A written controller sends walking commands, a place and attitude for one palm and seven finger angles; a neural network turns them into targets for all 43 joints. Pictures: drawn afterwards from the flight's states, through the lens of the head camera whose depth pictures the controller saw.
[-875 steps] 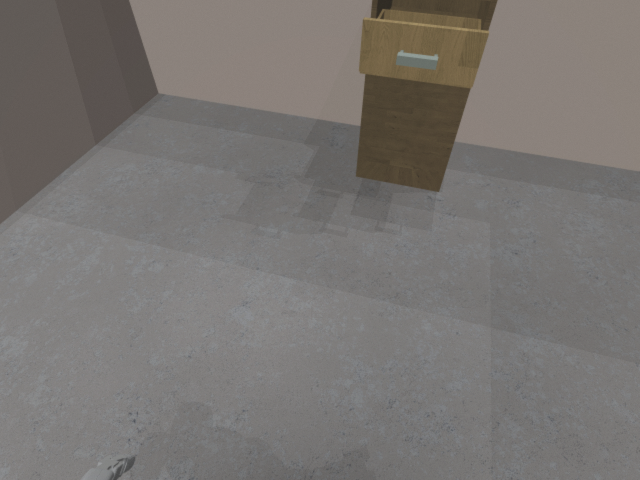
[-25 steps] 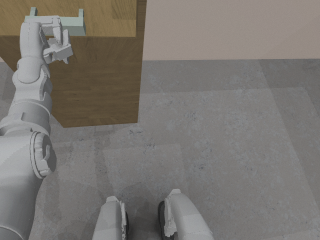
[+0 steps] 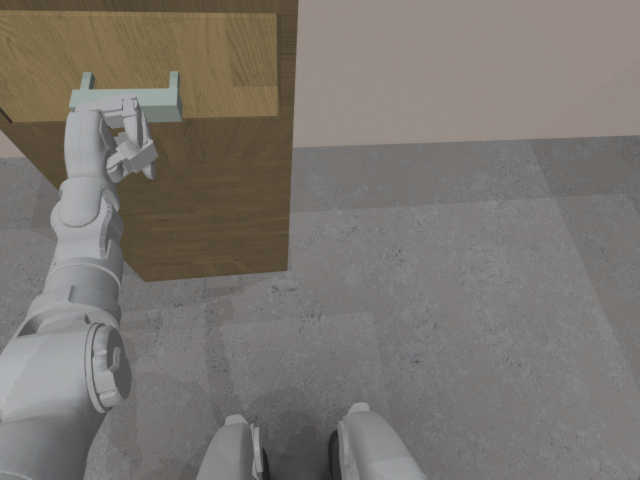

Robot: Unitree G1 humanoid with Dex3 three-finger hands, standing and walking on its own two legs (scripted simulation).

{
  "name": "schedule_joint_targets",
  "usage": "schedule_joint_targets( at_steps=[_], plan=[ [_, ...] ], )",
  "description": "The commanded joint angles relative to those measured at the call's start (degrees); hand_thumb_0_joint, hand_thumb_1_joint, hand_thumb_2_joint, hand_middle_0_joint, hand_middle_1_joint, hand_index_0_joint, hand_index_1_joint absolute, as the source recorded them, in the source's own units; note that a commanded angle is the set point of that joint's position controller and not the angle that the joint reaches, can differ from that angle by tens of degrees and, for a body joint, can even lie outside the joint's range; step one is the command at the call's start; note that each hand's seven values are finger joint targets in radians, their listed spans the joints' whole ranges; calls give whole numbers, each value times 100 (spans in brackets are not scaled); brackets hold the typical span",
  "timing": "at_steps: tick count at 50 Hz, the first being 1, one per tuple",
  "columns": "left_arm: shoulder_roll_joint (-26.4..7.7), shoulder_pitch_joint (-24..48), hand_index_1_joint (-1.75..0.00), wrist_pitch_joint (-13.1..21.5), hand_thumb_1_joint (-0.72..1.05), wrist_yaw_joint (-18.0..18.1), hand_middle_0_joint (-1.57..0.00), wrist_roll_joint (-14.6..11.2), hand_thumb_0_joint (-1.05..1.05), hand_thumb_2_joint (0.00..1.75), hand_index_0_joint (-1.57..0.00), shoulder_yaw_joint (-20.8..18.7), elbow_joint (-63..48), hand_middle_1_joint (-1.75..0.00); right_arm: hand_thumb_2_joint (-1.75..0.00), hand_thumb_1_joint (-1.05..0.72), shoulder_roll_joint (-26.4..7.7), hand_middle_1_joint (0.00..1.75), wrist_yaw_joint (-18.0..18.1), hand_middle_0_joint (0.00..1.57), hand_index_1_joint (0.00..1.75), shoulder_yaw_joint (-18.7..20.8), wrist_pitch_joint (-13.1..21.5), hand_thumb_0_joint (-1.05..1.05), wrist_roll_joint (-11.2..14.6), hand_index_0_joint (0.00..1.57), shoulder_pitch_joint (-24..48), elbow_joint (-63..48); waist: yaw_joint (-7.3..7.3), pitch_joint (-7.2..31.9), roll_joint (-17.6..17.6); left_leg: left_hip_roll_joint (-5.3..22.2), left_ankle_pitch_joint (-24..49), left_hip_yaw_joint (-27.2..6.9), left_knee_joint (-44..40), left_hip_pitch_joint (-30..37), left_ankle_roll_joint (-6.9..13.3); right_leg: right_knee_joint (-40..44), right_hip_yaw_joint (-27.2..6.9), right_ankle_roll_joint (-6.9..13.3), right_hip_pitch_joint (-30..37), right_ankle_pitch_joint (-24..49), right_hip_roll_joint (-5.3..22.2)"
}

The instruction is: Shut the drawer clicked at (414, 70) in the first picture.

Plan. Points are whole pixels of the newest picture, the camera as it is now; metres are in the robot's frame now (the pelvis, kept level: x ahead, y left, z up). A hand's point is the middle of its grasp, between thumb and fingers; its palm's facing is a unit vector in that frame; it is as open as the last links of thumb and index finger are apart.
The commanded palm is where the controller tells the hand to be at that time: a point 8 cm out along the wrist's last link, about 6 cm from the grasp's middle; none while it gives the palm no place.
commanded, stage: draw the hand back to the body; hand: left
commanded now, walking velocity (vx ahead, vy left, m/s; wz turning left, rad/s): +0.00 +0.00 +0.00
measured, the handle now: (130, 92) +0.59 +0.20 +0.06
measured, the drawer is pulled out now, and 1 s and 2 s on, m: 0.00 0.00 0.00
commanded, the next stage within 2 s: step back with the hand held close in 1.36 s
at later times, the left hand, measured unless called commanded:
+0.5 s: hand (73, 212) +0.37 +0.19 +0.14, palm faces +0.05 -1.00 -0.05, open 3.2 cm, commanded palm +0.33 +0.25 +0.15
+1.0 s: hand out of the picture +0.25 +0.22 +0.22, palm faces +0.36 -0.87 -0.33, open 3.2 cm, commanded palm +0.20 +0.27 +0.24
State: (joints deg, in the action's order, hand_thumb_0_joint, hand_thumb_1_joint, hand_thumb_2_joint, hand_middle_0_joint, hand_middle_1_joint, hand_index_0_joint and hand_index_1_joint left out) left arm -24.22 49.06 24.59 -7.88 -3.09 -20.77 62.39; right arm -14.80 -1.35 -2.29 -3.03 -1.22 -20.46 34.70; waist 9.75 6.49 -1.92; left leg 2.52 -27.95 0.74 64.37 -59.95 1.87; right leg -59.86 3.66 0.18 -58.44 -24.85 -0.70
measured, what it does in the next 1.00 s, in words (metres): rises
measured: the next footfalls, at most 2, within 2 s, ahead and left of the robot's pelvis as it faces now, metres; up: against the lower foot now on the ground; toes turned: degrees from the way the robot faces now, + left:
none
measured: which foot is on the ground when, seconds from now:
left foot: down 0.00-1.00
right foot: down 0.00-1.00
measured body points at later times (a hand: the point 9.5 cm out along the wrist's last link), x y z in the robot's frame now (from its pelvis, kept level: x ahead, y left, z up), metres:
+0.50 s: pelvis +0.04 +0.00 +0.05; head +0.08 +0.00 +0.50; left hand +0.36 +0.25 +0.14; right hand +0.20 -0.24 -0.04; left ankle +0.02 +0.10 -0.65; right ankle +0.03 -0.12 -0.65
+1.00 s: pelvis +0.04 -0.01 +0.09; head +0.02 -0.04 +0.54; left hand +0.23 +0.27 +0.24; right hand +0.24 -0.22 +0.00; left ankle +0.02 +0.10 -0.65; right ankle +0.03 -0.12 -0.65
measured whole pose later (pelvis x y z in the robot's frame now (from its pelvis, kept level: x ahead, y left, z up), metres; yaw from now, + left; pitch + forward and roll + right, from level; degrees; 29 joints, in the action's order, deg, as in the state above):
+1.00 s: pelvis +0.04 -0.01 +0.09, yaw +2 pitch -3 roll +0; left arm -17.8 -20.2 2.8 5.4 -4.2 -11.0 -16.3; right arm -13.0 3.8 -2.9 2.2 0.8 -10.6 33.6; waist -2.6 -0.3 -4.3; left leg 0.1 -16.1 1.4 26.1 -6.8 0.8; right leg -25.4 3.1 0.5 -6.7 -15.4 0.4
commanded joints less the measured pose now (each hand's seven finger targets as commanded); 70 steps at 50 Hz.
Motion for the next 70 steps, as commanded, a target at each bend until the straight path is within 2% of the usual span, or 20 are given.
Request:
schedule_joint_targets(
  at_steps=[1, 3, 5, 10, 12, 16, 19, 24, 25, 26, 27, 28, 31, 34, 41, 49, 58, 61, 64, 70],
  plan=[
    [-1470, 1713, -160, 370, 90, 44, -140, -230, 0, 90, -140, -345, -1962, -160, -90, -90, -1030, 30, 46, 20, 30, 444, -6, 0, 35, 20, -895, -452, -241, 3390, -782, -132, 2590, -297, -874, 2592, -68, 667, -213, 144, 1820, 1935, -148],
    [-1328, 959, -160, 274, 90, -3, -140, -403, 0, 90, -140, -273, -2903, -160, -90, -90, -968, 30, 24, 20, 30, 473, -32, 0, 108, 20, -769, -674, -457, 3848, -995, -116, 3409, -280, -1047, 3266, -118, 810, -196, 146, 2327, 2507, -158],
    [-934, 200, -160, 91, 90, -50, -140, -563, 0, 90, -140, 18, -3496, -160, -90, -90, -891, 30, 19, 20, 30, 493, -6, 0, 194, 20, -670, -796, -472, 3820, -849, -87, 3860, -270, -1172, 3535, -103, 972, -174, 122, 2601, 2853, -179],
    [-456, -943, -160, -432, 90, -43, -140, -850, 0, 90, -140, 329, -4217, -160, -90, -90, -855, 30, 114, 20, 30, 512, 82, 0, 366, 20, -380, -843, -441, 2478, -3, -56, 3350, -161, -1669, 3178, -19, 1434, -111, 58, 3065, 2886, -173],
    [-340, -1385, -160, -530, 90, -1, -140, -919, 0, 90, -140, 359, -4516, -160, -90, -90, -827, 30, 140, 20, 30, 516, 151, 0, 396, 20, -257, -865, -480, 2192, -99, -69, 3262, -111, -1838, 3284, -32, 1570, -102, 47, 3165, 2892, -145],
    [-34, -1961, -160, -613, 90, -57, -140, -931, 0, 90, -140, 673, -5207, -160, -90, -90, -744, 30, 163, 20, 30, 474, 328, 0, 405, 20, -16, -935, -527, 1923, -415, -76, 3534, -139, -2026, 3748, -64, 1716, -71, 70, 3281, 2925, -106],
    [-66, -2353, -160, -727, 90, -143, -140, -990, 0, 90, -140, 665, -5549, -160, -90, -90, -754, 30, 205, 20, 30, 455, 445, 0, 425, 20, 218, -999, -567, 1709, -176, -86, 3247, -167, -2196, 3794, -70, 1854, -41, 72, 3460, 2811, -78],
    [-217, -2819, -160, -1001, 90, -262, -140, -1130, 0, 90, -140, 479, -6149, -160, -90, -90, -730, 30, 308, 20, 30, 371, 624, 0, 452, 20, 663, -1177, -717, 1524, -175, -160, 2783, -160, -2474, 3916, -53, 2069, -43, 101, 3850, 2658, -30],
    [-737, -3033, -160, -1192, 90, 335, -140, -447, 0, 90, -140, 622, -6524, -160, -90, -90, -656, 30, 413, 20, 30, 402, 498, 0, 434, 20, 982, -1223, -983, 1544, -153, -219, 2714, -117, -2726, 4229, -17, 2361, -262, 188, 4132, 2396, 120],
    [-301, -3218, -160, -1332, 90, 636, -140, -373, 0, 90, -140, 862, -6837, -160, -90, -90, -563, 30, 467, 20, 30, 352, 486, 0, 410, 20, 1087, -1337, -887, 1287, -191, -210, 2628, -123, -2910, 4381, -40, 2516, -215, 172, 4100, 2306, 108],
    [-189, -3592, -160, -1463, 90, 793, -140, -359, 0, 90, -140, 909, -6916, -160, -90, -90, -565, 30, 497, 20, 30, 337, 506, 0, 402, 20, 1130, -1367, -916, 1125, -95, -190, 2541, -133, -2992, 4376, -50, 2590, -190, 160, 4154, 2234, 124],
    [-178, -3764, -160, -1562, 90, 919, -140, -304, 0, 90, -140, 962, -7094, -160, -90, -90, -567, 30, 520, 20, 30, 307, 504, 0, 403, 20, 1208, -1350, -949, 1024, -298, -184, 2530, -129, -3082, 4441, -48, 2659, -206, 171, 4276, 2227, 153],
    [-297, -4094, -160, -1765, 90, 1188, -140, -209, 0, 90, -140, 837, -7355, -160, -90, -90, -560, 30, 603, 20, 30, 251, 473, 0, 369, 20, 1330, -1265, -963, 750, 116, -160, 2533, -116, -3361, 4644, -15, 2922, -189, 152, 4580, 2310, 132],
    [-206, -4310, -160, -1868, 90, 1321, -140, -160, 0, 90, -140, 875, -7633, -160, -90, -90, -529, 30, 641, 20, 30, 198, 498, 0, 342, 20, 1495, -1212, -980, 368, 144, -165, 2265, -94, -3639, 4834, -3, 3199, -181, 136, 4686, 2090, 138],
    [-210, -5205, -160, -1886, 90, 1399, -140, -121, 0, 90, -140, 739, -8526, -160, -90, -90, -466, 30, 617, 20, 30, 149, 694, 0, 250, 20, 1647, -1110, -1121, 227, -219, -174, 2636, -126, -4045, 5389, -19, 3581, -186, 160, 5183, 2274, 133],
    [-434, -6493, -160, -1781, 90, 1424, -140, -137, 0, 90, -140, 157, -9343, -160, -90, -90, -413, 30, 541, 20, 30, 200, 877, 0, 174, 20, 1725, -1035, -1249, -83, 78, -180, 2716, -65, -4221, 5401, -6, 3803, -175, 128, 5440, 2414, 140],
    [-525, -7601, -160, -1581, 90, 1479, -140, -143, 0, 90, -140, -241, -10287, -160, -90, -90, -362, 30, 535, 20, 30, 273, 1139, 0, 203, 20, 1722, -1027, -1313, -313, -185, -155, 2402, -10, -4214, 5391, -15, 3959, -233, 106, 5305, 2097, 139],
    [-308, -7661, -160, -1580, 90, 1467, -140, -127, 0, 90, -140, -83, -9969, -160, -90, -90, -364, 30, 564, 20, 30, 287, 1195, 0, 200, 20, 1705, -920, -1238, -804, 93, -149, 2074, -10, -4232, 5286, -2, 4116, -235, 84, 4998, 1702, 126],
    [-278, -7459, -160, -1565, 90, 1487, -140, -113, 0, 90, -140, -71, -9710, -160, -90, -90, -403, 30, 611, 20, 30, 321, 1208, 0, 202, 20, 1663, -869, -1205, -999, 258, -160, 1764, -16, -4203, 5251, 50, 4249, -289, 57, 4800, 1252, 155],
    [-464, -7439, -160, -1445, 90, 1528, -140, -88, 0, 90, -140, -197, -9998, -160, -90, -90, -387, 30, 658, 20, 30, 328, 1325, 0, 178, 20, 1706, -898, -1315, -433, -9, -195, 1897, -20, -4200, 5429, 52, 4182, -337, 82, 5123, 1396, 196]
  ],
)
